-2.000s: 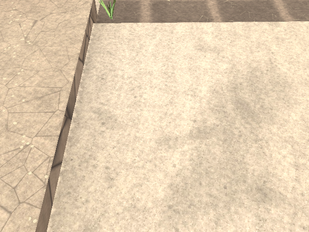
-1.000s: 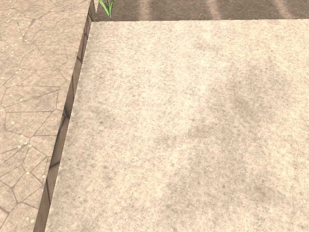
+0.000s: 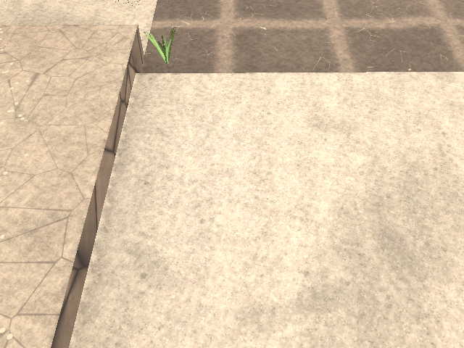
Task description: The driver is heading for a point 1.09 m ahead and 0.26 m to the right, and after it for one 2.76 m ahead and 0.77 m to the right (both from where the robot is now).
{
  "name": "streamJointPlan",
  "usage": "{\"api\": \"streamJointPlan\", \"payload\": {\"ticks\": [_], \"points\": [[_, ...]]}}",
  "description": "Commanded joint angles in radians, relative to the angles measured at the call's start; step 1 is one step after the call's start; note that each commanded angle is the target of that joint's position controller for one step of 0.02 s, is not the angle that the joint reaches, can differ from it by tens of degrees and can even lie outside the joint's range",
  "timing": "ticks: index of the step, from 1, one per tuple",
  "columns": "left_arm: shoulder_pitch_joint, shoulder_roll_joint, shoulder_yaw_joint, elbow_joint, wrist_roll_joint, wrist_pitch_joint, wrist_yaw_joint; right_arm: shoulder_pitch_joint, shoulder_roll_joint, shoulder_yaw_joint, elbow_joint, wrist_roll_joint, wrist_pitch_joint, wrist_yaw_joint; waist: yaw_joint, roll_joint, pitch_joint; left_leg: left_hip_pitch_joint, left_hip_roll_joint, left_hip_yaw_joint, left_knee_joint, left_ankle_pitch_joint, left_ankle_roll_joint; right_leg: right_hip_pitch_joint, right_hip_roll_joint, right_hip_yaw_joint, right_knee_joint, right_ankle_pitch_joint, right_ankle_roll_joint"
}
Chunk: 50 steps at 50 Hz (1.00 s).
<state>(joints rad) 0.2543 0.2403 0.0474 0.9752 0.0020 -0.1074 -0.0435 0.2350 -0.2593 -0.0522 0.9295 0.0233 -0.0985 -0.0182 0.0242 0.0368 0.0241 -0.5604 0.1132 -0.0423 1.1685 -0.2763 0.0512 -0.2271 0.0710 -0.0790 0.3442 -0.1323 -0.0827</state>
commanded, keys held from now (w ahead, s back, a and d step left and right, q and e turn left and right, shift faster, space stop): w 0.38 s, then w+e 0.62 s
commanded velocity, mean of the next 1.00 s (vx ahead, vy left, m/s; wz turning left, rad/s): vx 0.50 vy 0.00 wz -0.24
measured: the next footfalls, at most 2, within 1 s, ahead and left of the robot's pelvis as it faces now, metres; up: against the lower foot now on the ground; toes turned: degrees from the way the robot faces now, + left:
left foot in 0.34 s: +0.38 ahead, +0.16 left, +0.00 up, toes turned +3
right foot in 0.92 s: +0.67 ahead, -0.10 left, +0.00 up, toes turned -17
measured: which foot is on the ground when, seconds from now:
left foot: up 0.00-0.32, down 0.34-0.90, up 0.92-1.00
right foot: down 0.00-0.34, up 0.36-0.90, down 0.92-1.00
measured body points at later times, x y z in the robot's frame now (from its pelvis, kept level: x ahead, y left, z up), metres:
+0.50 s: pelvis +0.29 +0.07 +0.00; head +0.32 +0.09 +0.45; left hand +0.34 +0.34 -0.15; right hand +0.39 -0.19 -0.12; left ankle +0.34 +0.16 -0.74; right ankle +0.22 -0.08 -0.65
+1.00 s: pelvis +0.57 -0.01 -0.02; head +0.61 -0.02 +0.43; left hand +0.79 +0.20 -0.13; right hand +0.55 -0.29 -0.16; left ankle +0.43 +0.17 -0.64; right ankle +0.63 -0.09 -0.74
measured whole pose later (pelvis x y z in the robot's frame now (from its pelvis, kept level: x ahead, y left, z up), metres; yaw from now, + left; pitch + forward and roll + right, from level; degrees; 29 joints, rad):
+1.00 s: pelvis +0.57 -0.01 -0.02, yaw -17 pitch +2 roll +0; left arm 0.13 0.27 0.09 0.78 -0.02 -0.06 -0.04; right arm 0.26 -0.26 -0.06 0.91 0.03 -0.11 -0.01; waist 0.00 0.00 0.06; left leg -0.25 0.03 0.03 1.19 -0.48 0.00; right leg -0.46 0.07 -0.05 0.61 -0.19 -0.12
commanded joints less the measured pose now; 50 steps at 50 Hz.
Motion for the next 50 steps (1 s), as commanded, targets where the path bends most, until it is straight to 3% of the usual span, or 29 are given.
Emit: {"api": "streamJointPlan", "payload": {"ticks": [1, 4, 7, 12, 14, 15, 16, 17, 18, 19, 20, 21, 22, 23, 25, 28, 31, 34, 38, 40, 43, 44, 45, 46, 47, 48, 49, 50], "points": [[-0.021, 0.117, 0.019, -0.041, 0.002, -0.020, 0.016, 0.067, -0.046, -0.017, -0.037, -0.012, 0.016, -0.006, -0.054, -0.089, 0.016, -0.073, 0.063, -0.024, -0.093, 0.107, -0.022, -0.026, -0.282, 0.243, -0.254, 0.065, -0.178], [0.037, 0.137, 0.022, -0.029, -0.002, -0.009, 0.037, -0.061, -0.046, -0.018, -0.079, -0.019, 0.008, 0.001, -0.020, -0.076, 0.033, -0.145, 0.056, -0.011, -0.294, 0.278, -0.040, 0.035, -0.269, 0.202, -0.259, 0.099, -0.155], [0.089, 0.154, 0.024, -0.019, -0.013, -0.003, 0.045, -0.178, -0.030, -0.008, -0.109, -0.013, 0.000, 0.013, 0.019, -0.079, 0.044, -0.095, 0.012, 0.032, -0.487, 0.394, -0.044, 0.061, -0.245, 0.146, -0.255, 0.112, -0.126], [0.178, 0.165, 0.031, 0.019, -0.022, 0.018, 0.049, -0.310, -0.042, 0.000, -0.160, -0.001, -0.011, 0.043, 0.058, -0.086, 0.072, -0.117, -0.019, 0.038, -0.626, 0.330, -0.025, 0.238, -0.307, 0.151, -0.184, 0.128, -0.115], [0.169, 0.176, 0.038, 0.021, -0.022, 0.028, 0.052, -0.291, -0.067, -0.006, -0.167, 0.000, -0.017, 0.054, 0.031, -0.104, 0.057, -0.070, -0.034, 0.042, -0.660, 0.251, 0.001, 0.293, -0.335, 0.161, -0.132, 0.204, -0.098], [0.151, 0.185, 0.041, 0.017, -0.022, 0.033, 0.053, -0.246, -0.088, -0.015, -0.159, 0.000, -0.020, 0.056, 0.000, -0.119, 0.028, 0.006, -0.057, 0.061, -0.669, 0.215, 0.016, 0.305, -0.334, 0.154, -0.078, 0.331, -0.086], [0.126, 0.186, 0.041, 0.010, -0.020, 0.039, 0.053, -0.143, -0.118, -0.032, -0.131, -0.001, -0.022, 0.054, -0.062, -0.123, -0.036, 0.151, -0.093, 0.091, -0.686, 0.205, 0.039, 0.296, -0.304, 0.123, 0.047, 0.502, -0.067], [0.120, 0.157, 0.029, -0.001, -0.012, 0.042, 0.053, 0.037, -0.171, -0.059, -0.077, -0.005, -0.021, 0.046, -0.136, -0.103, -0.152, 0.404, -0.086, 0.079, -0.667, 0.223, 0.074, 0.205, -0.246, 0.081, 0.264, 0.532, -0.037], [0.195, 0.078, 0.003, -0.026, -0.001, 0.031, 0.049, 0.197, -0.269, -0.083, -0.047, -0.028, -0.019, 0.040, -0.140, 0.062, -0.320, 0.798, 0.162, -0.262, -0.654, 0.176, 0.192, -0.132, -0.141, 0.028, 0.648, 0.228, 0.021], [0.258, 0.003, -0.021, -0.013, -0.008, 0.006, 0.041, 0.240, -0.264, -0.077, -0.031, -0.024, -0.014, 0.048, -0.117, 0.251, -0.430, 0.979, 0.295, -0.662, -0.819, 0.007, 0.284, -0.393, -0.004, 0.125, 0.882, -0.435, 0.048], [0.170, 0.120, 0.008, -0.023, -0.043, -0.012, 0.038, 0.201, -0.174, -0.052, -0.038, -0.017, -0.017, 0.047, -0.135, 0.163, -0.333, 0.915, 0.267, -0.605, -0.854, -0.062, 0.229, -0.503, -0.063, 0.221, 0.985, -0.428, 0.024], [0.087, 0.153, 0.017, -0.050, -0.060, -0.020, 0.040, 0.105, -0.141, -0.040, -0.060, -0.015, -0.018, 0.043, -0.117, 0.110, -0.200, 0.764, 0.245, -0.446, -0.873, 0.017, 0.185, -0.536, -0.113, 0.195, 0.978, -0.331, 0.009], [0.047, 0.149, 0.020, -0.053, -0.050, -0.017, 0.048, 0.026, -0.113, -0.031, -0.074, -0.022, -0.020, 0.043, -0.086, 0.032, -0.135, 0.618, 0.211, -0.331, -0.907, 0.108, 0.164, -0.489, -0.160, 0.179, 0.926, -0.238, 0.011], [0.047, 0.133, 0.027, -0.050, -0.040, -0.004, 0.053, -0.016, -0.087, -0.024, -0.076, -0.029, -0.025, 0.044, -0.053, 0.026, -0.085, 0.513, 0.177, -0.238, -0.946, 0.164, 0.146, -0.435, -0.191, 0.185, 0.867, -0.179, 0.015], [0.091, 0.086, 0.028, -0.035, -0.041, 0.028, 0.053, -0.029, -0.064, -0.020, -0.059, -0.039, -0.032, 0.046, -0.015, 0.052, -0.059, 0.419, 0.138, -0.129, -1.002, 0.211, 0.135, -0.356, -0.213, 0.191, 0.822, -0.126, 0.021], [0.056, 0.069, 0.033, -0.055, -0.038, 0.050, 0.055, 0.004, -0.094, -0.031, -0.031, -0.043, -0.037, 0.031, -0.008, 0.032, -0.012, 0.404, 0.133, -0.019, -1.039, 0.308, 0.141, -0.432, -0.210, 0.207, 0.761, -0.028, 0.036], [-0.021, 0.067, 0.038, -0.088, -0.031, 0.048, 0.049, 0.027, -0.103, -0.034, -0.018, -0.045, -0.032, 0.014, -0.020, 0.018, 0.013, 0.441, 0.125, 0.063, -1.053, 0.348, 0.125, -0.505, -0.194, 0.216, 0.622, 0.118, 0.048], [-0.115, 0.052, 0.031, -0.125, -0.024, 0.043, 0.032, 0.035, -0.117, -0.034, -0.017, -0.040, -0.027, 0.002, -0.045, 0.012, 0.039, 0.451, 0.109, 0.148, -1.067, 0.359, 0.099, -0.479, -0.181, 0.150, 0.455, 0.239, 0.048], [-0.241, 0.029, 0.016, -0.194, -0.022, 0.043, 0.007, 0.117, -0.131, -0.041, 0.011, -0.027, -0.005, -0.008, -0.092, -0.008, 0.082, 0.596, 0.154, 0.200, -1.031, 0.425, 0.094, -0.538, -0.173, 0.088, 0.337, 0.215, 0.028], [-0.279, 0.029, 0.014, -0.230, -0.025, 0.044, -0.008, 0.133, -0.141, -0.046, 0.016, -0.020, 0.012, -0.010, -0.095, -0.004, 0.089, 0.672, 0.180, 0.218, -0.981, 0.503, 0.090, -0.559, -0.160, 0.053, 0.308, 0.138, 0.012], [-0.231, 0.071, 0.034, -0.259, -0.029, 0.048, -0.025, 0.093, -0.182, -0.057, -0.006, -0.013, 0.033, -0.021, -0.034, 0.052, 0.022, 0.701, 0.185, 0.264, -0.815, 0.943, 0.061, -0.391, -0.080, -0.038, 0.303, -0.007, -0.038], [-0.145, 0.104, 0.051, -0.248, -0.032, 0.051, -0.025, 0.076, -0.197, -0.060, -0.015, -0.013, 0.041, -0.025, 0.019, 0.073, -0.033, 0.687, 0.178, 0.274, -0.684, 1.079, 0.049, -0.269, -0.039, -0.060, 0.309, -0.052, -0.062], [0.003, 0.155, 0.079, -0.216, -0.034, 0.052, -0.019, 0.050, -0.205, -0.060, -0.025, -0.008, 0.046, -0.026, 0.104, 0.064, -0.113, 0.616, 0.148, 0.288, -0.488, 1.072, 0.024, -0.053, -0.001, -0.058, 0.245, -0.005, -0.098], [0.159, 0.241, 0.116, -0.180, -0.031, 0.060, 0.004, 0.048, -0.193, -0.054, -0.046, -0.014, 0.038, -0.026, 0.170, -0.025, -0.202, 0.387, 0.097, 0.289, -0.191, 0.789, -0.023, 0.249, -0.081, 0.118, 0.189, 0.000, -0.152], [0.150, 0.337, 0.128, -0.180, -0.034, 0.057, 0.014, 0.157, -0.016, -0.003, -0.092, -0.047, 0.006, -0.001, 0.036, -0.289, -0.285, -0.073, -0.117, 0.194, 0.175, -0.240, -0.082, 0.594, -0.346, 0.675, 0.124, -0.076, -0.340], [0.201, 0.274, 0.106, -0.199, -0.018, 0.046, 0.015, 0.064, -0.085, -0.009, -0.120, -0.001, -0.046, 0.017, 0.096, -0.201, -0.412, -0.206, -0.154, -0.042, 0.292, -0.318, -0.062, 0.678, -0.416, 0.935, -0.038, -0.165, -0.385], [0.167, 0.212, 0.091, -0.194, -0.010, 0.035, 0.016, -0.044, -0.127, -0.021, -0.150, 0.033, -0.069, 0.025, 0.111, -0.150, -0.271, -0.296, -0.095, -0.062, 0.268, -0.225, -0.032, 0.600, -0.383, 0.779, -0.052, -0.093, -0.318], [0.089, 0.171, 0.079, -0.209, -0.019, 0.027, 0.015, -0.065, -0.123, -0.018, -0.154, 0.021, -0.077, 0.020, 0.064, -0.058, -0.181, -0.263, -0.045, -0.057, 0.171, -0.131, -0.018, 0.441, -0.337, 0.640, -0.049, -0.004, -0.274]]}}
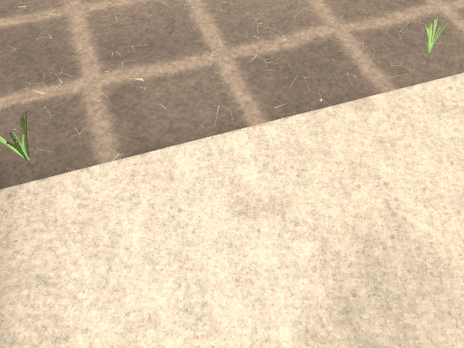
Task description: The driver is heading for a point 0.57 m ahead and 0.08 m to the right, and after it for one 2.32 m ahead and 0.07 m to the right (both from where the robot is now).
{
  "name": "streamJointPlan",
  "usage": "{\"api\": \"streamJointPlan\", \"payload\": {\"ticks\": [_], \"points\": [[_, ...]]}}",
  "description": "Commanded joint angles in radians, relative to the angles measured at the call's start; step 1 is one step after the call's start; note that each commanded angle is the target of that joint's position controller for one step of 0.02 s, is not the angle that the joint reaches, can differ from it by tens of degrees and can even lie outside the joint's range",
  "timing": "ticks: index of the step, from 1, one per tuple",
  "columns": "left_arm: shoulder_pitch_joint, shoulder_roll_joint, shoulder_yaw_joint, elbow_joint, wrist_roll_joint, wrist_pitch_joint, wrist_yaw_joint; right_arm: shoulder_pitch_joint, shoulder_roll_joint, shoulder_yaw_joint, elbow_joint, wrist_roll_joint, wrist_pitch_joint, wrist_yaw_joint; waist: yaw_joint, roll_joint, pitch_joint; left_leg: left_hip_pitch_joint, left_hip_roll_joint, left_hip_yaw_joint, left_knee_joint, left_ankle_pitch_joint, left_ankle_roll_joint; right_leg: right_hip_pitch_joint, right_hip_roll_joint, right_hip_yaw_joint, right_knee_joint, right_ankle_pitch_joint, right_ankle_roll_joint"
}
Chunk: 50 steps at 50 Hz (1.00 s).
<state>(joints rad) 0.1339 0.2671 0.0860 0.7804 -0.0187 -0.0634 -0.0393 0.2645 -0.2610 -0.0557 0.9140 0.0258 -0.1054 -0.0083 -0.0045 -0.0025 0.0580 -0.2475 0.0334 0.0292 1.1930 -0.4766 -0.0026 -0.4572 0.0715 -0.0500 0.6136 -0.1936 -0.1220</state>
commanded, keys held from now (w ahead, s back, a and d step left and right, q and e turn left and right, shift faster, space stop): w+e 0.62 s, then q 0.38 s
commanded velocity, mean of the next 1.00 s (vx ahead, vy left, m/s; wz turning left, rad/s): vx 0.40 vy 0.00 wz -0.36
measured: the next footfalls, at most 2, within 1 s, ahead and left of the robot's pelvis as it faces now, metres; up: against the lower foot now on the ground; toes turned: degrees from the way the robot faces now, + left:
left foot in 0.40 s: +0.43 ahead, +0.10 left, +0.00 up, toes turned -17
right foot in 0.84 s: +0.55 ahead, -0.23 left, +0.00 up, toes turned -23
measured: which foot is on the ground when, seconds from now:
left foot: up 0.00-0.38, down 0.40-0.86, up 0.88-1.00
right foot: down 0.00-0.40, up 0.42-0.82, down 0.84-1.00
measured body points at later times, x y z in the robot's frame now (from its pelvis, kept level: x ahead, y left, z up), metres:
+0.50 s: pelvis +0.30 +0.03 +0.01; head +0.32 +0.02 +0.46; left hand +0.43 +0.28 -0.11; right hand +0.41 -0.27 -0.08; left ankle +0.39 +0.11 -0.72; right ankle +0.14 -0.06 -0.63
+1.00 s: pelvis +0.47 -0.08 +0.01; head +0.50 -0.10 +0.46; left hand +0.74 +0.08 -0.07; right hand +0.44 -0.37 -0.12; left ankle +0.46 +0.09 -0.64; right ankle +0.52 -0.21 -0.72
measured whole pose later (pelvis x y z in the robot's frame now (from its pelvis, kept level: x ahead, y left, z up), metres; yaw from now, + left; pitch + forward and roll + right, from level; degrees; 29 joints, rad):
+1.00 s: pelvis +0.47 -0.08 +0.01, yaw -19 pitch +3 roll +0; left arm 0.07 0.23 0.04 0.66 0.02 -0.03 0.00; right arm 0.25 -0.30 -0.06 0.85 0.02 -0.01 -0.02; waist -0.04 0.03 0.04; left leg -0.46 0.04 -0.02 1.11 -0.57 -0.07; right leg -0.43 -0.03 -0.06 0.50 -0.12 -0.02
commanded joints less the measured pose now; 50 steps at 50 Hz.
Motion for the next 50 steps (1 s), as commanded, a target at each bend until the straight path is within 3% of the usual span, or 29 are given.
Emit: {"api": "streamJointPlan", "payload": {"ticks": [1, 2, 5, 7, 11, 14, 16, 18, 19, 20, 21, 22, 23, 24, 25, 27, 29, 31, 33, 36, 39, 41, 42, 43, 44, 45, 46, 48, 50], "points": [[0.128, 0.110, 0.029, -0.036, 0.001, -0.018, 0.009, -0.096, -0.127, -0.024, -0.126, -0.008, -0.065, 0.001, 0.045, 0.026, -0.153, -0.497, 0.065, -0.119, 0.058, 0.112, 0.029, 0.509, -0.296, 0.508, -0.331, 0.158, -0.205], [0.087, 0.090, 0.020, -0.054, 0.009, -0.019, 0.012, -0.072, -0.138, -0.033, -0.124, -0.019, -0.050, 0.000, 0.008, 0.018, -0.133, -0.419, 0.086, -0.124, 0.009, 0.139, 0.019, 0.405, -0.269, 0.451, -0.355, 0.226, -0.197], [0.098, 0.124, 0.026, -0.060, 0.004, -0.022, 0.026, -0.073, -0.105, -0.034, -0.147, -0.037, -0.014, -0.003, -0.021, 0.001, -0.095, -0.363, 0.089, -0.095, -0.136, 0.190, -0.027, 0.265, -0.234, 0.371, -0.398, 0.326, -0.197], [0.132, 0.157, 0.035, -0.057, 0.001, -0.020, 0.041, -0.155, -0.088, -0.027, -0.180, -0.044, -0.006, -0.007, -0.001, -0.016, -0.067, -0.375, 0.068, -0.075, -0.281, 0.309, -0.053, 0.221, -0.201, 0.321, -0.406, 0.343, -0.178], [0.192, 0.158, 0.036, -0.049, -0.005, -0.005, 0.052, -0.297, -0.057, -0.013, -0.225, -0.033, -0.013, 0.006, 0.061, -0.070, -0.055, -0.279, -0.007, -0.053, -0.588, 0.570, -0.052, 0.180, -0.137, 0.277, -0.373, 0.231, -0.106], [0.237, 0.151, 0.035, -0.034, -0.012, 0.002, 0.053, -0.356, -0.083, -0.018, -0.259, -0.019, -0.020, 0.017, 0.084, -0.091, -0.054, -0.263, -0.028, -0.077, -0.673, 0.570, -0.039, 0.248, -0.169, 0.353, -0.323, 0.159, -0.091], [0.246, 0.147, 0.034, -0.034, -0.011, 0.009, 0.059, -0.355, -0.111, -0.027, -0.268, -0.017, -0.032, 0.026, 0.074, -0.101, -0.060, -0.258, -0.033, -0.097, -0.718, 0.502, -0.021, 0.328, -0.199, 0.420, -0.260, 0.141, -0.082], [0.223, 0.150, 0.036, -0.045, -0.007, 0.015, 0.063, -0.288, -0.134, -0.037, -0.255, -0.017, -0.045, 0.029, 0.030, -0.134, -0.076, -0.175, -0.040, -0.089, -0.746, 0.428, 0.011, 0.358, -0.207, 0.463, -0.190, 0.200, -0.066], [0.201, 0.130, 0.028, -0.057, -0.005, 0.016, 0.062, -0.190, -0.157, -0.051, -0.231, -0.024, -0.050, 0.025, -0.023, -0.132, -0.126, -0.031, -0.036, -0.079, -0.777, 0.442, 0.041, 0.338, -0.164, 0.444, -0.099, 0.272, -0.040], [0.178, 0.083, 0.009, -0.081, 0.006, 0.011, 0.056, -0.041, -0.204, -0.066, -0.214, -0.043, -0.054, 0.018, -0.095, -0.080, -0.254, 0.225, 0.091, -0.183, -0.736, 0.438, 0.104, 0.230, -0.110, 0.383, 0.132, 0.225, -0.004], [0.312, 0.019, -0.010, -0.101, -0.013, 0.002, 0.056, 0.104, -0.289, -0.090, -0.188, -0.060, -0.042, 0.013, -0.074, 0.196, -0.428, 0.625, 0.337, -0.585, -0.766, 0.300, 0.266, -0.118, 0.032, 0.245, 0.490, -0.136, 0.075], [0.343, 0.081, -0.009, -0.098, -0.023, -0.002, 0.056, 0.109, -0.225, -0.075, -0.179, -0.033, -0.033, 0.020, -0.065, 0.300, -0.437, 0.655, 0.417, -0.826, -0.853, 0.091, 0.296, -0.289, -0.012, 0.246, 0.666, -0.396, 0.087], [0.260, 0.164, 0.012, -0.095, -0.026, 0.003, 0.055, 0.053, -0.146, -0.054, -0.199, -0.025, -0.024, 0.016, -0.086, 0.174, -0.279, 0.525, 0.373, -0.690, -0.876, 0.022, 0.248, -0.352, -0.065, 0.249, 0.731, -0.319, 0.095], [0.186, 0.169, 0.014, -0.110, -0.015, 0.010, 0.056, 0.002, -0.119, -0.043, -0.209, -0.030, -0.012, 0.013, -0.079, 0.090, -0.182, 0.386, 0.327, -0.541, -0.890, 0.093, 0.208, -0.337, -0.104, 0.204, 0.725, -0.240, 0.100], [0.143, 0.154, 0.016, -0.126, -0.003, 0.011, 0.053, -0.037, -0.100, -0.035, -0.200, -0.035, -0.006, 0.014, -0.057, 0.065, -0.103, 0.257, 0.282, -0.439, -0.923, 0.192, 0.194, -0.312, -0.131, 0.192, 0.671, -0.187, 0.102], [0.156, 0.116, 0.017, -0.130, -0.011, 0.023, 0.045, -0.066, -0.086, -0.029, -0.189, -0.041, -0.010, 0.015, -0.014, 0.111, -0.060, 0.132, 0.227, -0.299, -0.979, 0.290, 0.175, -0.234, -0.176, 0.177, 0.602, -0.138, 0.098], [0.148, 0.081, 0.010, -0.144, -0.014, 0.034, 0.042, -0.061, -0.102, -0.037, -0.174, -0.032, -0.019, 0.017, -0.006, 0.108, -0.050, 0.101, 0.225, -0.215, -1.020, 0.366, 0.193, -0.235, -0.191, 0.158, 0.553, -0.110, 0.105], [0.110, 0.071, 0.006, -0.168, -0.007, 0.038, 0.042, -0.051, -0.131, -0.048, -0.160, -0.031, -0.024, 0.015, -0.007, 0.083, -0.046, 0.118, 0.241, -0.155, -1.040, 0.448, 0.209, -0.271, -0.201, 0.159, 0.479, -0.048, 0.116], [0.075, 0.045, -0.005, -0.178, 0.006, 0.032, 0.041, -0.039, -0.142, -0.048, -0.141, -0.032, -0.019, 0.015, -0.006, 0.059, -0.041, 0.104, 0.218, -0.084, -1.021, 0.667, 0.212, -0.228, -0.181, 0.147, 0.343, 0.027, 0.121], [-0.006, 0.014, -0.022, -0.184, 0.017, 0.008, 0.022, -0.025, -0.155, -0.042, -0.116, -0.012, 0.002, 0.014, -0.027, 0.071, -0.054, 0.072, 0.154, 0.012, -0.978, 0.836, 0.181, -0.074, -0.133, 0.052, 0.102, 0.188, 0.119], [-0.073, 0.046, -0.013, -0.208, 0.014, -0.003, 0.009, 0.031, -0.192, -0.047, -0.088, 0.005, 0.021, 0.016, -0.041, 0.099, -0.073, 0.156, 0.177, -0.038, -0.902, 0.840, 0.161, -0.022, -0.092, 0.052, -0.030, 0.188, 0.107], [-0.003, 0.081, 0.003, -0.184, 0.024, -0.010, 0.012, 0.007, -0.197, -0.046, -0.085, 0.016, 0.028, 0.012, 0.017, 0.107, -0.111, 0.173, 0.168, -0.062, -0.798, 0.818, 0.121, 0.113, -0.070, 0.050, -0.159, 0.250, 0.078], [0.070, 0.125, 0.020, -0.158, 0.038, -0.012, 0.021, 0.021, -0.173, -0.038, -0.081, 0.013, 0.026, 0.011, 0.047, 0.088, -0.156, 0.132, 0.125, -0.050, -0.701, 0.804, 0.088, 0.262, -0.074, 0.048, -0.204, 0.377, 0.052], [0.169, 0.204, 0.038, -0.149, 0.059, -0.013, 0.036, 0.026, -0.120, -0.017, -0.105, -0.017, 0.019, 0.010, 0.078, 0.003, -0.272, -0.006, 0.058, -0.012, -0.508, 0.539, 0.032, 0.499, -0.236, 0.172, -0.118, 0.820, -0.002], [0.178, 0.235, 0.035, -0.163, 0.078, 0.004, 0.049, 0.171, -0.029, 0.018, -0.099, -0.030, 0.020, 0.017, 0.036, -0.231, -0.431, -0.290, -0.033, -0.016, -0.170, -0.180, -0.038, 0.792, -0.535, 0.443, -0.060, 1.105, -0.191], [0.191, 0.201, 0.028, -0.171, 0.055, 0.022, 0.044, 0.179, -0.113, -0.001, -0.084, -0.004, 0.033, 0.014, 0.072, -0.207, -0.523, -0.320, -0.020, -0.123, -0.025, -0.294, -0.046, 0.748, -0.538, 0.480, -0.090, 0.953, -0.223], [0.155, 0.170, 0.019, -0.165, 0.038, 0.029, 0.042, 0.095, -0.164, -0.020, -0.106, 0.015, 0.047, 0.011, 0.075, -0.157, -0.417, -0.395, 0.004, -0.112, 0.032, -0.249, -0.048, 0.665, -0.476, 0.394, -0.134, 0.800, -0.191], [0.044, 0.112, 0.000, -0.154, 0.022, 0.032, 0.046, 0.050, -0.142, -0.025, -0.110, -0.003, 0.089, -0.013, 0.022, -0.110, -0.253, -0.404, 0.049, -0.086, -0.011, -0.130, -0.070, 0.439, -0.405, 0.285, -0.226, 0.496, -0.133], [-0.043, 0.118, 0.006, -0.146, 0.043, 0.033, 0.051, 0.085, -0.115, -0.028, -0.112, -0.009, 0.134, -0.027, -0.035, -0.148, -0.185, -0.261, 0.046, -0.053, -0.036, -0.028, -0.090, 0.206, -0.369, 0.193, -0.324, 0.309, -0.122]]}}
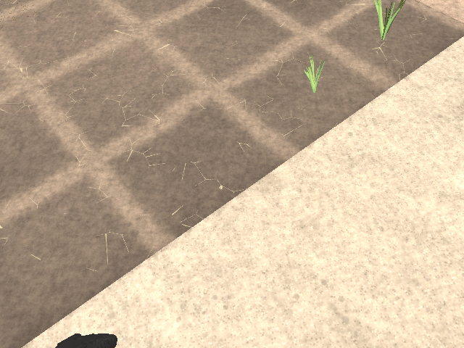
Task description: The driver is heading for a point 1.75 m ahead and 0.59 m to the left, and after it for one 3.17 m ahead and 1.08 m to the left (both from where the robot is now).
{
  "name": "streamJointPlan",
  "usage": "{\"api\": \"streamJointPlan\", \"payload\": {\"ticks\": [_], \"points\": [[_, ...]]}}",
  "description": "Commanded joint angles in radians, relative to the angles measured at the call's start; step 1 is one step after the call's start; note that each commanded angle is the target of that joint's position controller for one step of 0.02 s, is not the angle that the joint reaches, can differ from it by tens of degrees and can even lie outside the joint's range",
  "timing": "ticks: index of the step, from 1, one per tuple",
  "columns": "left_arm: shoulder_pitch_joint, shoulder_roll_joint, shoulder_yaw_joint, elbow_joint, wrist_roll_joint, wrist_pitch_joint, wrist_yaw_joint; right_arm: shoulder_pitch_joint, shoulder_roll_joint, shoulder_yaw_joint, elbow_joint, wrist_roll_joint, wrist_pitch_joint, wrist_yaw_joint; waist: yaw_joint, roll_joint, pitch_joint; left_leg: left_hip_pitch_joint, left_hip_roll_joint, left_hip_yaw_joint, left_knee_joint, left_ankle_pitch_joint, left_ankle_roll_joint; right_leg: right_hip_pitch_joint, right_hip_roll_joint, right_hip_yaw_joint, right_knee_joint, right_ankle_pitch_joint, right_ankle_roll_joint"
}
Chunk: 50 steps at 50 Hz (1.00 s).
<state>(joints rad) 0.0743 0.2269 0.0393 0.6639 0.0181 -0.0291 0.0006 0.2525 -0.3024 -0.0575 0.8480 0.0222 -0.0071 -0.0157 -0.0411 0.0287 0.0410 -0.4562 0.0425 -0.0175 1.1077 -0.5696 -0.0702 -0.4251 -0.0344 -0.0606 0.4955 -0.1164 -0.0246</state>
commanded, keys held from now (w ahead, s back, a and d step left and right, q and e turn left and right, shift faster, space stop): q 0.60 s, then no key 0.40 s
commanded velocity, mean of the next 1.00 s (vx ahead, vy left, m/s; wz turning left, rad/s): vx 0.03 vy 0.00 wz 0.41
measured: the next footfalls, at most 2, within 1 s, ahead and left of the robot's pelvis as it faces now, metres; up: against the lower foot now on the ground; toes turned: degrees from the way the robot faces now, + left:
left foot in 0.26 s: +0.06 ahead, +0.14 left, +0.00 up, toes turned +12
right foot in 0.74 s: +0.14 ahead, -0.08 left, +0.00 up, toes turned +28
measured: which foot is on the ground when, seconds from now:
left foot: up 0.00-0.24, down 0.26-0.74, up 0.76-1.00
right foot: down 0.00-0.26, up 0.28-0.72, down 0.74-1.00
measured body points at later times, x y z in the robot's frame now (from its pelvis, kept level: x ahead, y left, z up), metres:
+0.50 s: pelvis +0.02 +0.04 +0.01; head +0.05 +0.09 +0.46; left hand +0.10 +0.36 -0.11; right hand +0.22 -0.20 -0.07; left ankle +0.02 +0.13 -0.73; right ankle +0.09 -0.11 -0.66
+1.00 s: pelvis +0.04 +0.02 +0.01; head +0.07 +0.02 +0.46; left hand +0.04 +0.32 -0.10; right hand +0.30 -0.16 -0.10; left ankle -0.04 +0.14 -0.71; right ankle +0.10 -0.09 -0.73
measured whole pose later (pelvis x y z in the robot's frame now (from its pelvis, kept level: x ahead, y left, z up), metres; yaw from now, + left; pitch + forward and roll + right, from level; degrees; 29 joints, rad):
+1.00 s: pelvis +0.04 +0.02 +0.01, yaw +26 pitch +1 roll +0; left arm 0.14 0.25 0.05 0.81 0.00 0.01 0.01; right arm 0.19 -0.30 -0.07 0.67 0.01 0.05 -0.02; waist 0.01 0.02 0.04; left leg -0.30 0.00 -0.07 0.67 -0.39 -0.08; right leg -0.25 -0.01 0.03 0.48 -0.25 0.00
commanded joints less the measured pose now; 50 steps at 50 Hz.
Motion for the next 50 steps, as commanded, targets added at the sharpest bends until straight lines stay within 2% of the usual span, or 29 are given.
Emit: {"api": "streamJointPlan", "payload": {"ticks": [1, 5, 8, 11, 12, 13, 14, 15, 16, 17, 18, 19, 21, 25, 28, 32, 35, 36, 37, 38, 39, 40, 41, 42, 43, 45, 47, 48, 50], "points": [[-0.008, 0.160, 0.055, -0.026, 0.011, -0.003, 0.014, 0.108, -0.063, -0.027, -0.051, -0.007, 0.047, -0.024, -0.011, -0.186, -0.155, -0.018, 0.033, 0.008, 0.030, 0.094, -0.022, 0.122, -0.259, 0.165, -0.228, 0.188, -0.221], [-0.035, 0.171, 0.063, 0.000, 0.002, -0.005, 0.032, 0.031, -0.048, -0.025, -0.102, -0.016, 0.059, -0.014, 0.001, -0.173, -0.147, 0.040, 0.052, 0.022, -0.154, 0.215, 0.013, 0.101, -0.273, 0.081, -0.248, 0.099, -0.211], [-0.025, 0.196, 0.072, 0.023, -0.012, 0.008, 0.040, -0.004, -0.070, -0.031, -0.134, -0.016, 0.062, 0.007, 0.011, -0.174, -0.157, 0.087, 0.046, 0.042, -0.258, 0.236, 0.041, 0.143, -0.303, 0.066, -0.226, 0.077, -0.197], [-0.032, 0.207, 0.076, 0.046, -0.038, 0.024, 0.040, 0.036, -0.075, -0.042, -0.133, -0.020, 0.063, 0.025, -0.019, -0.148, -0.150, 0.202, 0.004, 0.096, -0.466, 0.318, 0.096, 0.146, -0.286, 0.020, -0.132, -0.016, -0.127], [-0.002, 0.179, 0.071, 0.064, -0.044, 0.032, 0.040, 0.062, -0.095, -0.052, -0.123, -0.029, 0.061, 0.024, -0.019, -0.095, -0.128, 0.252, -0.017, 0.077, -0.556, 0.364, 0.130, 0.108, -0.241, -0.019, -0.040, -0.106, -0.070], [0.054, 0.132, 0.063, 0.078, -0.027, 0.041, 0.036, 0.069, -0.179, -0.074, -0.136, -0.034, 0.057, 0.010, 0.010, 0.137, -0.077, 0.295, 0.125, -0.163, -0.724, 0.562, 0.198, -0.022, -0.130, -0.126, 0.210, -0.259, 0.027], [0.014, 0.123, 0.057, 0.029, 0.001, 0.041, 0.040, 0.039, -0.279, -0.084, -0.185, -0.040, 0.051, 0.001, 0.024, 0.342, -0.021, 0.319, 0.335, -0.492, -0.796, 0.732, 0.367, -0.283, 0.027, -0.098, 0.457, -0.549, 0.104], [-0.075, 0.158, 0.068, 0.008, -0.001, 0.038, 0.046, 0.067, -0.261, -0.080, -0.186, -0.071, 0.026, 0.012, -0.037, 0.243, -0.077, 0.263, 0.341, -0.523, -0.833, 0.647, 0.428, -0.286, 0.038, 0.070, 0.618, -0.559, 0.082], [-0.066, 0.172, 0.075, 0.012, -0.019, 0.040, 0.048, 0.024, -0.237, -0.074, -0.190, -0.066, 0.004, 0.014, -0.003, 0.188, -0.071, 0.265, 0.287, -0.441, -0.829, 0.575, 0.378, -0.299, 0.020, 0.111, 0.657, -0.460, 0.060], [-0.031, 0.179, 0.083, 0.037, -0.018, 0.043, 0.054, -0.040, -0.208, -0.069, -0.201, -0.042, -0.003, 0.010, 0.032, 0.129, -0.072, 0.270, 0.236, -0.372, -0.810, 0.528, 0.313, -0.302, 0.003, 0.125, 0.648, -0.363, 0.052], [-0.015, 0.191, 0.090, 0.056, -0.009, 0.045, 0.062, -0.083, -0.170, -0.057, -0.213, -0.022, -0.002, 0.003, 0.045, 0.116, -0.082, 0.268, 0.212, -0.332, -0.798, 0.540, 0.278, -0.290, -0.002, 0.130, 0.638, -0.306, 0.055], [-0.002, 0.188, 0.092, 0.062, -0.003, 0.044, 0.062, -0.096, -0.151, -0.048, -0.221, -0.019, 0.001, -0.004, 0.056, 0.114, -0.102, 0.254, 0.192, -0.304, -0.788, 0.599, 0.270, -0.251, 0.008, 0.127, 0.656, -0.266, 0.062], [0.010, 0.166, 0.088, 0.065, -0.011, 0.037, 0.056, -0.073, -0.141, -0.044, -0.229, -0.023, 0.003, -0.014, 0.055, 0.090, -0.143, 0.290, 0.171, -0.285, -0.772, 0.665, 0.274, -0.223, 0.027, 0.130, 0.637, -0.215, 0.072], [-0.033, 0.131, 0.070, 0.052, -0.018, 0.025, 0.049, -0.032, -0.164, -0.056, -0.236, -0.012, 0.014, -0.028, 0.025, 0.102, -0.147, 0.367, 0.153, -0.315, -0.750, 0.627, 0.278, -0.210, 0.041, 0.148, 0.412, -0.188, 0.097], [-0.040, 0.136, 0.066, 0.050, -0.023, 0.018, 0.035, -0.040, -0.181, -0.064, -0.253, -0.016, 0.026, -0.026, 0.015, 0.124, -0.132, 0.318, 0.145, -0.362, -0.746, 0.572, 0.294, -0.125, 0.057, 0.148, 0.294, -0.211, 0.105], [-0.003, 0.157, 0.067, 0.059, -0.031, 0.003, 0.017, -0.067, -0.174, -0.063, -0.274, -0.015, 0.037, -0.014, 0.015, 0.139, -0.150, 0.308, 0.143, -0.422, -0.708, 0.665, 0.300, -0.017, 0.066, 0.142, 0.182, -0.242, 0.092], [0.053, 0.150, 0.063, 0.072, -0.027, -0.009, 0.000, -0.097, -0.151, -0.050, -0.281, -0.003, 0.045, -0.015, 0.053, 0.128, -0.160, 0.291, 0.103, -0.421, -0.645, 0.700, 0.255, 0.131, 0.061, 0.112, -0.060, -0.086, 0.056], [0.070, 0.168, 0.066, 0.076, -0.018, -0.011, -0.002, -0.083, -0.135, -0.045, -0.279, -0.004, 0.045, -0.018, 0.056, 0.101, -0.160, 0.242, 0.070, -0.403, -0.621, 0.601, 0.213, 0.222, 0.016, 0.139, -0.134, 0.037, 0.030], [0.081, 0.228, 0.076, 0.066, 0.002, -0.008, 0.002, -0.052, -0.090, -0.030, -0.284, -0.023, 0.041, -0.017, 0.031, -0.046, -0.178, 0.144, -0.011, -0.314, -0.491, 0.395, 0.156, 0.322, -0.148, 0.289, -0.156, 0.179, -0.029], [0.053, 0.277, 0.082, 0.071, 0.018, 0.001, 0.006, -0.020, -0.079, -0.029, -0.301, -0.022, 0.031, -0.013, -0.023, -0.270, -0.126, -0.009, -0.159, -0.155, -0.377, 0.054, 0.098, 0.321, -0.287, 0.461, -0.161, 0.369, -0.182], [0.047, 0.214, 0.067, 0.058, 0.019, -0.004, 0.007, -0.045, -0.148, -0.046, -0.294, -0.035, 0.023, -0.014, 0.024, -0.257, -0.131, -0.030, -0.119, -0.145, -0.186, -0.080, 0.047, 0.279, -0.364, 0.533, -0.176, 0.359, -0.284], [0.036, 0.204, 0.063, 0.052, 0.009, -0.006, 0.010, -0.055, -0.189, -0.065, -0.282, -0.021, 0.022, -0.013, 0.033, -0.199, -0.113, -0.058, -0.115, -0.152, -0.060, -0.054, 0.029, 0.283, -0.327, 0.486, -0.170, 0.333, -0.278], [0.016, 0.203, 0.061, 0.054, -0.003, -0.006, 0.013, -0.049, -0.174, -0.067, -0.264, -0.017, 0.029, -0.015, 0.022, -0.161, -0.103, -0.076, -0.111, -0.155, -0.010, -0.012, 0.014, 0.289, -0.274, 0.419, -0.155, 0.304, -0.237], [0.002, 0.192, 0.056, 0.055, -0.017, -0.006, 0.014, -0.046, -0.152, -0.063, -0.257, -0.020, 0.037, -0.018, 0.022, -0.157, -0.089, -0.091, -0.105, -0.166, -0.001, 0.026, 0.000, 0.296, -0.247, 0.377, -0.144, 0.306, -0.212], [0.000, 0.178, 0.049, 0.061, -0.021, -0.004, 0.015, -0.044, -0.119, -0.053, -0.250, -0.018, 0.042, -0.017, 0.020, -0.152, -0.088, -0.070, -0.100, -0.162, -0.022, 0.055, -0.011, 0.293, -0.223, 0.336, -0.135, 0.343, -0.202], [-0.001, 0.164, 0.043, 0.074, -0.017, 0.009, 0.015, -0.052, -0.061, -0.031, -0.252, -0.017, 0.043, -0.011, 0.020, -0.178, -0.102, 0.005, -0.077, -0.089, -0.176, 0.092, -0.023, 0.292, -0.166, 0.252, -0.124, 0.365, -0.181], [0.018, 0.170, 0.044, 0.083, -0.015, 0.022, 0.015, -0.095, -0.027, -0.013, -0.261, -0.016, 0.039, -0.005, 0.055, -0.219, -0.116, 0.103, -0.053, -0.026, -0.358, 0.107, -0.024, 0.293, -0.149, 0.227, -0.111, 0.383, -0.177], [0.039, 0.183, 0.046, 0.090, -0.015, 0.028, 0.015, -0.099, -0.038, -0.016, -0.259, -0.010, 0.039, -0.005, 0.066, -0.227, -0.122, 0.137, -0.055, -0.011, -0.431, 0.135, -0.023, 0.303, -0.158, 0.241, -0.103, 0.383, -0.182], [0.040, 0.188, 0.040, 0.099, -0.027, 0.032, 0.012, -0.048, -0.051, -0.023, -0.229, -0.008, 0.039, -0.004, 0.037, -0.209, -0.115, 0.251, -0.066, 0.019, -0.681, 0.332, 0.002, 0.281, -0.150, 0.241, -0.080, 0.326, -0.161]]}}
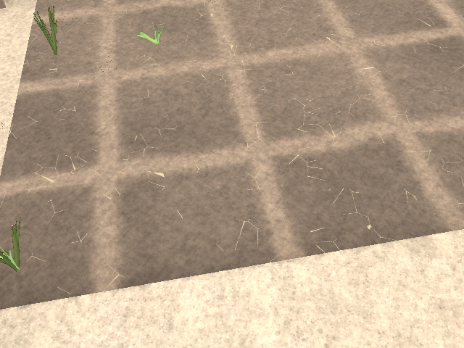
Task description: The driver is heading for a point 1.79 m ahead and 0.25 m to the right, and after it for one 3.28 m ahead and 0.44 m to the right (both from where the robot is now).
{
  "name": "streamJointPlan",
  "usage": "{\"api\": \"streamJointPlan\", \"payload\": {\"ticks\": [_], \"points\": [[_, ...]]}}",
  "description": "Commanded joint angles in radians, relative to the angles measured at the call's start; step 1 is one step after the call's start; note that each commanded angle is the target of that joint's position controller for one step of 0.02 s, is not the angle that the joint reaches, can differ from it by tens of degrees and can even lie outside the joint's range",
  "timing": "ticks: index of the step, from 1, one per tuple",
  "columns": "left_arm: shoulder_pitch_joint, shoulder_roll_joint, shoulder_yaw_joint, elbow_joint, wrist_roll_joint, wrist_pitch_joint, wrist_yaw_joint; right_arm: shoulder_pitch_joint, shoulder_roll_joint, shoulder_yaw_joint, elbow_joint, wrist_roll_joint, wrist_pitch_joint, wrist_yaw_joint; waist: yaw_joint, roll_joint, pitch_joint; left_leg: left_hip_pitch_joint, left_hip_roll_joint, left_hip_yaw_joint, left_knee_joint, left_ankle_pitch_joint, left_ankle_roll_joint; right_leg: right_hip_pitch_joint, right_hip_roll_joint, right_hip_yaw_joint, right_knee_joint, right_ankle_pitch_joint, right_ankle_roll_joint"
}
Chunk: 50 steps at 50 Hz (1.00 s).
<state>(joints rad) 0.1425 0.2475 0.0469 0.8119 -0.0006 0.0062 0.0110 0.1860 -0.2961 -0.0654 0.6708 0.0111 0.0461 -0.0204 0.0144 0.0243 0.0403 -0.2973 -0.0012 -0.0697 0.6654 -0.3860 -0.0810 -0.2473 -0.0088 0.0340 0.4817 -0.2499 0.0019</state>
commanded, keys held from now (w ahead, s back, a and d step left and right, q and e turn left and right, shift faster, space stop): no key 1.00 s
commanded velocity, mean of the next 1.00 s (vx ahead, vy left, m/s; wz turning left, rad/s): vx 0.00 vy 0.00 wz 0.03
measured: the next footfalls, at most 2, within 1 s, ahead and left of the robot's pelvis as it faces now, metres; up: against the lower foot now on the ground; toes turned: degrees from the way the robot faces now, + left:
left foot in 0.04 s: +0.02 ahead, +0.14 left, +0.00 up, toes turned -3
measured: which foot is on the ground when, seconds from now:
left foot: up 0.00-0.02, down 0.04-1.00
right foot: down 0.00-1.00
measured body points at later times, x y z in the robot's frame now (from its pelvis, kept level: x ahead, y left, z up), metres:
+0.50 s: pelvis +0.00 +0.03 +0.00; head +0.01 +0.03 +0.45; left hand +0.07 +0.31 -0.14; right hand +0.11 -0.22 -0.12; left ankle -0.02 +0.14 -0.74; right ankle +0.00 -0.13 -0.74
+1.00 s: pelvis +0.00 +0.03 +0.00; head +0.01 +0.03 +0.45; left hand +0.03 +0.29 -0.15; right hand +0.06 -0.23 -0.14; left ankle -0.02 +0.14 -0.74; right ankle +0.00 -0.13 -0.74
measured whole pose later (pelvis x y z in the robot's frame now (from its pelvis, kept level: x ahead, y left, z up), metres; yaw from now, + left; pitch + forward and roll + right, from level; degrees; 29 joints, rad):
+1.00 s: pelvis +0.00 +0.03 +0.00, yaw +0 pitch -2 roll +0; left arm 0.20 0.23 0.03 1.12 0.00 0.01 0.05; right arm 0.27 -0.22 -0.02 0.93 0.00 -0.01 -0.03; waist 0.02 0.00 0.04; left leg -0.17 -0.02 -0.04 0.50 -0.30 0.01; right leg -0.20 -0.04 0.05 0.49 -0.26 0.06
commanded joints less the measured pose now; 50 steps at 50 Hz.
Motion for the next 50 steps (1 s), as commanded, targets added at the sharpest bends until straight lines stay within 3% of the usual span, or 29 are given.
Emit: {"api": "streamJointPlan", "payload": {"ticks": [1, 2, 3, 4, 5, 9, 21, 35, 50], "points": [[0.001, 0.154, 0.026, -0.037, -0.013, -0.010, 0.000, 0.023, -0.071, -0.016, -0.045, -0.006, -0.015, 0.000, -0.018, -0.181, -0.106, 0.165, -0.014, 0.050, -0.336, 0.254, 0.036, 0.070, -0.163, 0.148, -0.069, 0.389, -0.148], [0.026, 0.137, 0.017, -0.032, 0.000, -0.023, -0.006, 0.022, -0.115, -0.021, -0.057, -0.017, -0.014, -0.007, -0.002, -0.112, -0.126, 0.265, 0.061, -0.039, -0.315, 0.412, 0.068, 0.002, -0.142, 0.132, -0.053, 0.283, -0.085], [0.060, 0.117, 0.010, -0.030, 0.021, -0.039, -0.015, 0.012, -0.180, -0.033, -0.060, -0.026, -0.011, -0.013, 0.048, 0.046, -0.138, 0.268, 0.135, -0.104, -0.240, 0.521, 0.125, -0.035, -0.062, 0.049, -0.024, 0.136, -0.027], [0.036, 0.101, 0.003, -0.019, 0.022, -0.042, -0.015, -0.006, -0.115, -0.019, -0.052, -0.033, -0.015, 0.000, 0.034, 0.103, -0.143, 0.156, 0.134, -0.104, -0.247, 0.365, 0.164, 0.050, -0.039, 0.011, -0.043, 0.041, 0.016], [-0.012, 0.129, 0.008, -0.015, 0.021, -0.040, -0.014, -0.018, -0.074, -0.009, -0.056, -0.035, -0.023, 0.011, 0.007, 0.064, -0.097, 0.121, 0.101, -0.090, -0.260, 0.261, 0.155, 0.054, -0.030, 0.005, -0.029, 0.061, 0.038], [-0.013, 0.128, 0.010, 0.012, 0.010, -0.021, 0.003, 0.015, -0.075, -0.003, -0.028, -0.032, -0.051, 0.010, 0.003, 0.065, -0.034, 0.064, 0.072, -0.070, -0.265, 0.246, 0.117, 0.048, -0.034, 0.009, -0.016, 0.116, 0.028], [0.020, 0.126, 0.012, 0.132, 0.004, -0.014, 0.018, 0.042, -0.052, 0.006, 0.021, -0.025, -0.063, 0.004, 0.002, -0.005, -0.030, 0.070, 0.050, -0.054, -0.262, 0.255, 0.119, 0.072, -0.039, 0.012, -0.029, 0.140, 0.045], [0.049, 0.121, 0.011, 0.235, 0.000, -0.008, 0.033, 0.078, -0.043, 0.011, 0.127, -0.019, -0.063, -0.003, 0.004, -0.011, -0.018, 0.078, 0.025, -0.016, -0.262, 0.277, 0.109, 0.074, -0.035, 0.008, -0.040, 0.150, 0.040], [0.084, 0.093, 0.003, 0.290, 0.000, -0.002, 0.040, 0.113, -0.031, 0.024, 0.238, -0.014, -0.063, -0.012, 0.002, -0.021, 0.002, 0.070, 0.012, 0.007, -0.268, 0.252, 0.101, 0.066, -0.023, -0.003, -0.050, 0.138, 0.035]]}}
Velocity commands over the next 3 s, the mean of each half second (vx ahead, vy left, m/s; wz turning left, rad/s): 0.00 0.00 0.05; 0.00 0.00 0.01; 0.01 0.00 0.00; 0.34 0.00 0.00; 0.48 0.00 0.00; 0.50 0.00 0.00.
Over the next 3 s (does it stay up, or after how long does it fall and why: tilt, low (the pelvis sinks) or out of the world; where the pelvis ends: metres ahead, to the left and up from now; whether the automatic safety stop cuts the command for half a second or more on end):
stays up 0.72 -0.02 0.01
